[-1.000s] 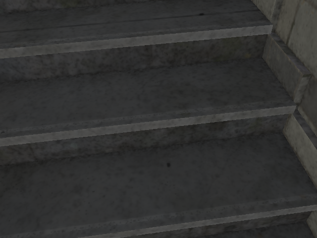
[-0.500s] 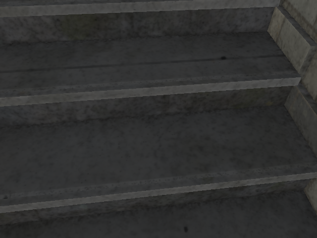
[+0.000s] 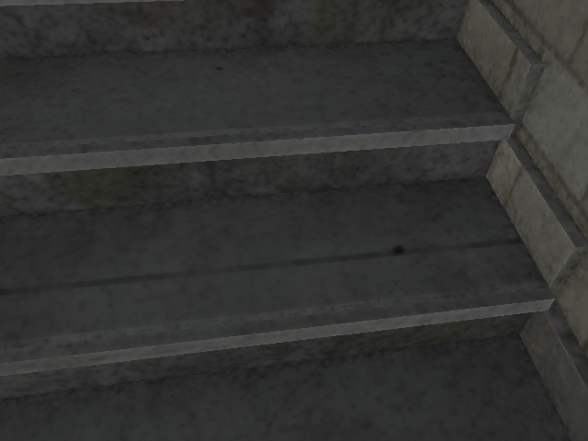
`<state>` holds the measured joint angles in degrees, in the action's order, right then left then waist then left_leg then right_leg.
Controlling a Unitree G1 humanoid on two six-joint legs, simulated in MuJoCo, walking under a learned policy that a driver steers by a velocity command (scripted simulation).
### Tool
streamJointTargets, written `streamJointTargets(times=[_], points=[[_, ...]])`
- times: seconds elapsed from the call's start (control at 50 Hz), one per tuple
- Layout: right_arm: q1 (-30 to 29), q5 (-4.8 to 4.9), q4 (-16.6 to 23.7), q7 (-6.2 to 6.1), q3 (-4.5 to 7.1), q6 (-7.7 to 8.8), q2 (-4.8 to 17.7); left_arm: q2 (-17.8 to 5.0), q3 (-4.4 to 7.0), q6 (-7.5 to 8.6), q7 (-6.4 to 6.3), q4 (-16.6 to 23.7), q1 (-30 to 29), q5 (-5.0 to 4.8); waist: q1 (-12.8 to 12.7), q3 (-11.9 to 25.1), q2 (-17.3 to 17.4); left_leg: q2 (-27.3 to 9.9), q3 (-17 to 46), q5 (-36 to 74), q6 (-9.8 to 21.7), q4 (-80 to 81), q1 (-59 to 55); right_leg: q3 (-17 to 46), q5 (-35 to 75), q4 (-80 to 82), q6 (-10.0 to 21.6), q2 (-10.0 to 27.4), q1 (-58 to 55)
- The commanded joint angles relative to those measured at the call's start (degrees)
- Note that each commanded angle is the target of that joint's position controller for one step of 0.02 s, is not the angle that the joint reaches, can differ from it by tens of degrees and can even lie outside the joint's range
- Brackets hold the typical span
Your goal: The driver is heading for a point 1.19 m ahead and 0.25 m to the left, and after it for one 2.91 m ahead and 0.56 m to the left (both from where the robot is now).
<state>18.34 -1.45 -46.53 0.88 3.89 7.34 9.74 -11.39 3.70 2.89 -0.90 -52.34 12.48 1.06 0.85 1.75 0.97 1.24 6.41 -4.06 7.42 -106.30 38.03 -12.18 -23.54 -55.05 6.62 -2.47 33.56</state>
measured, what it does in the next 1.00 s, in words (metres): climbs: left foot 0.17 m higher, then right foot 0.17 m higher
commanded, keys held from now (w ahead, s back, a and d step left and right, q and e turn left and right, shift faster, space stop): w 1.00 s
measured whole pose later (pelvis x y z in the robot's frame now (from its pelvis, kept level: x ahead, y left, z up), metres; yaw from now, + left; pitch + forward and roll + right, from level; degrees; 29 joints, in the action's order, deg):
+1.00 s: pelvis +0.63 +0.02 +0.34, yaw +0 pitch +2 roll -3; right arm 18.7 -1.9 -43.7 1.6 4.4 8.2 10.1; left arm -11.7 4.3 1.4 -1.8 -49.5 12.6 2.0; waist 1.1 3.2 0.7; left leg 1.3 7.2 -3.1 6.3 -105.9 39.2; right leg -10.9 -22.0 -54.0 7.9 -4.2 35.0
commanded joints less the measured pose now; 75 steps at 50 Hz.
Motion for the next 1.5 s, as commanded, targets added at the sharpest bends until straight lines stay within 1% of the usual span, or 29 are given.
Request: streamJointTargets(times=[0.02,0.14,0.22,0.26,0.32,0.36,0.38,0.42,0.48,0.58,0.64,0.72,0.78,0.84,0.86,0.88,0.9,0.92,0.96,1.0,1.12,1.18,1.24,1.28,1.34,1.38,1.4,1.42,1.5], points=[[-1.4,0.04,8.2,-0.88,-4.26,-1.53,-9.3,4.9,-1.57,2.87,0.71,-6.7,7.8,0.87,3.4,-5.5,2.6,-0.5,4.1,-4.5,2.0,-18.8,24.9,27.0,3.2,33.6,5.8,14.9,-7.4],[-18.9,0.44,15.6,-3.56,-5.61,-3.56,-7.7,-2.5,-1.66,6.52,2.87,-9.7,11.9,0.37,1.2,-8.4,-4.0,-3.7,-6.1,-13.0,0.4,-18.4,41.3,17.0,4.7,43.5,5.0,13.7,-12.6],[-28.1,-0.12,20.8,-1.73,-6.35,-5.28,-4.7,-4.5,-0.70,4.68,-0.63,-10.0,19.4,-0.76,-2.6,-4.6,-5.2,-8.8,-13.6,-16.6,-0.1,8.4,30.6,15.9,14.8,56.0,5.9,12.9,-20.9],[-24.5,0.97,18.1,-1.22,-7.03,-5.57,-8.4,-5.0,-0.56,3.69,-1.92,-7.7,18.8,-0.86,-1.9,1.3,-5.4,-6.7,-17.0,-21.7,2.2,18.0,16.1,8.3,42.5,53.8,5.8,13.0,-25.8],[-8.8,1.59,12.2,-1.90,-4.43,-5.65,-3.2,-9.2,0.15,4.16,-1.22,-3.6,16.6,-0.90,5.6,13.2,-11.5,2.7,-20.1,-28.2,2.7,33.3,-9.0,7.5,100.9,30.9,6.6,16.5,-31.4],[6.3,-1.41,7.7,-2.72,-0.47,-5.10,7.5,-9.0,0.91,6.01,2.19,1.1,10.3,-2.73,12.3,19.7,-5.3,-6.4,6.4,-38.2,6.9,59.2,-27.4,8.1,80.8,-3.3,1.8,10.5,-16.8],[8.1,-1.19,5.7,-3.15,1.88,-6.20,14.1,-3.0,0.80,6.45,4.68,6.4,5.7,-1.42,11.6,21.4,12.8,-18.0,43.4,-48.9,11.8,87.8,-35.2,13.9,15.5,-28.7,-1.4,-3.8,3.5],[-4.5,0.15,4.3,-2.57,1.54,-5.76,8.7,1.4,0.04,6.30,3.97,13.1,3.9,2.44,1.5,10.2,3.1,-19.1,45.4,-59.9,6.7,90.7,-24.5,23.0,20.6,-54.3,-0.4,0.9,18.2],[-0.7,-0.70,-5.6,-0.76,-1.24,-2.20,-3.0,7.4,-2.38,3.33,0.88,16.4,0.4,1.45,-2.9,-1.5,-3.5,-15.8,20.2,-29.2,3.2,84.1,-13.5,20.0,19.5,-68.2,1.4,1.0,28.8],[-0.7,0.55,-8.3,0.10,-2.06,0.19,-0.8,6.4,-3.11,0.07,0.06,17.5,-2.2,0.16,-6.0,-6.7,-2.4,-10.1,-0.5,-12.2,0.0,88.2,-8.6,16.0,21.3,-53.6,-0.1,2.6,32.2],[7.8,-0.61,-10.6,0.15,-0.50,1.88,5.4,8.3,-3.79,-1.49,-1.31,20.3,-11.1,0.65,-1.9,-5.3,3.6,-11.7,2.3,-12.5,3.2,92.5,-21.6,10.4,9.7,-72.3,1.0,1.7,47.0],[17.4,0.66,-14.6,-2.38,-1.25,0.41,3.4,9.6,-6.65,-0.69,-0.30,29.5,-27.9,-0.10,2.0,-8.4,1.9,-10.3,-2.1,-9.6,-0.6,101.1,-28.8,4.5,1.6,-51.0,1.4,6.5,49.3],[15.2,2.96,-12.1,-4.24,-1.49,-0.69,4.4,7.7,-6.25,-1.91,1.69,26.5,-22.2,-1.36,1.1,0.7,0.8,-10.4,-9.1,40.1,1.3,106.7,-27.1,-4.3,7.0,-17.0,2.9,3.3,10.4],[10.7,4.17,-6.9,-2.84,1.89,2.07,16.6,1.7,-2.70,-2.49,-0.08,19.1,3.0,-0.08,-11.5,19.1,12.2,-17.0,-9.6,94.6,2.7,75.5,-43.0,-0.6,0.4,-5.3,4.7,-4.1,-12.3],[8.9,4.59,-5.7,-1.58,2.31,2.86,16.0,-2.7,-0.99,-2.08,0.08,17.4,7.3,1.53,-13.2,23.2,12.3,-14.7,-8.6,80.0,2.2,60.7,-37.7,10.4,-1.8,-0.4,6.2,-0.7,-20.6],[8.3,4.55,-0.5,1.05,1.79,3.01,9.8,-8.4,1.13,-1.89,-0.41,14.8,11.3,2.49,-11.0,24.9,-5.5,-2.6,-4.2,42.5,-1.0,35.9,-14.2,47.7,-16.9,18.5,15.3,14.9,-31.2],[6.2,0.71,0.7,2.59,3.20,3.87,9.8,-10.1,3.18,-3.56,-1.15,14.7,6.2,0.32,-10.0,24.4,-10.2,5.4,2.2,-0.8,-2.2,8.9,-4.6,73.7,-31.2,41.9,13.4,19.0,-28.2],[7.3,-0.52,3.9,2.40,1.85,3.68,1.9,-8.4,2.83,-2.43,-0.70,13.8,-3.0,-0.07,-3.3,16.8,-4.6,2.7,8.2,0.0,-2.3,-4.7,3.9,69.8,-35.1,43.4,10.1,20.0,-21.0],[1.2,-1.79,8.8,1.38,-0.32,2.59,-2.3,-0.4,0.49,-0.29,-1.20,5.6,-1.0,0.41,0.2,0.0,2.1,-0.3,0.8,-0.1,-1.0,-11.3,15.0,47.8,-21.3,36.0,7.8,17.2,-7.8],[2.3,-1.05,8.9,0.65,-3.24,-0.01,-8.2,4.8,-0.80,0.50,-0.73,-0.1,3.2,2.10,3.6,-3.5,3.2,-0.5,2.3,0.0,0.1,-14.6,20.2,30.6,0.1,32.2,4.7,12.4,-5.8],[-12.7,0.90,13.0,-1.65,-4.41,-3.36,-7.8,-1.5,-0.67,3.94,1.07,-4.4,11.6,1.59,-0.2,-6.2,-6.1,0.9,-3.7,-12.1,-0.2,-29.2,42.0,20.4,11.1,39.8,5.6,13.7,-14.2],[-23.5,0.46,19.6,-1.96,-6.23,-3.73,-8.3,1.1,-2.37,4.14,-0.07,-5.7,14.5,0.19,0.1,-10.5,-3.2,-2.0,-3.4,-13.8,0.8,-11.0,43.5,14.4,2.5,45.2,-0.1,11.9,-14.0],[-25.5,0.03,20.1,-0.22,-6.50,-6.29,-7.0,-1.6,-2.10,4.06,-3.23,-5.9,20.5,-1.45,-2.4,-3.7,-3.6,-4.8,-16.0,-11.2,0.6,5.7,29.1,10.9,18.2,57.5,2.1,12.1,-21.2],[-19.7,0.78,16.3,0.70,-7.32,-6.92,-10.1,-3.2,-1.94,3.63,-4.37,-2.9,16.8,-2.78,0.5,3.0,-3.9,-2.9,-19.8,-16.1,3.4,19.6,10.0,1.1,60.6,51.4,2.6,11.9,-26.2],[-8.5,1.49,12.0,-0.79,-4.13,-6.84,-2.0,-10.8,0.04,3.51,-4.72,2.1,15.4,-2.27,4.4,12.5,-12.6,6.4,-23.0,-24.4,4.2,38.7,-5.9,2.2,115.7,26.6,1.7,18.5,-38.1],[2.4,-0.56,8.7,-1.08,-0.76,-6.05,6.3,-10.8,0.69,4.56,-2.02,7.8,12.0,-1.67,9.1,18.3,-8.2,1.1,4.2,-30.6,10.4,57.8,-27.5,3.6,86.5,-5.3,0.1,13.1,-19.3],[1.0,0.65,8.9,-1.74,1.67,-7.40,12.5,-8.3,1.04,5.23,1.78,13.0,6.9,0.37,8.4,19.5,11.4,-10.6,41.1,-41.0,19.1,81.4,-31.6,6.5,17.3,-33.5,-3.4,-2.9,0.6],[-5.5,0.43,9.3,-2.41,2.48,-7.96,12.5,-1.8,0.05,5.56,3.72,13.3,10.2,2.70,3.1,19.6,7.9,-12.6,51.7,-49.7,17.4,90.2,-30.7,20.0,16.4,-50.3,-2.7,0.7,9.4],[-2.3,-0.29,-2.7,-1.32,-0.08,-3.73,0.5,7.0,-3.56,4.30,0.96,19.6,1.7,1.93,-3.5,-3.3,-6.5,-6.7,20.8,-16.8,7.4,83.4,-13.8,16.1,18.2,-69.0,-1.0,3.2,26.9]])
